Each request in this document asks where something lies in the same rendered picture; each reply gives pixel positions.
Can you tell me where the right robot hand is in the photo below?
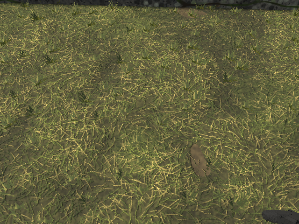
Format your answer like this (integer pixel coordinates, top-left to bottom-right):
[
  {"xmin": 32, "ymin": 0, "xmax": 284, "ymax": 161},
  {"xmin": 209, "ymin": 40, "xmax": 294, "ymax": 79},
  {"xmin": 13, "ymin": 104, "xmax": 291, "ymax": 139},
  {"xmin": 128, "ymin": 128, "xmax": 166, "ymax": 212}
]
[{"xmin": 262, "ymin": 209, "xmax": 299, "ymax": 224}]

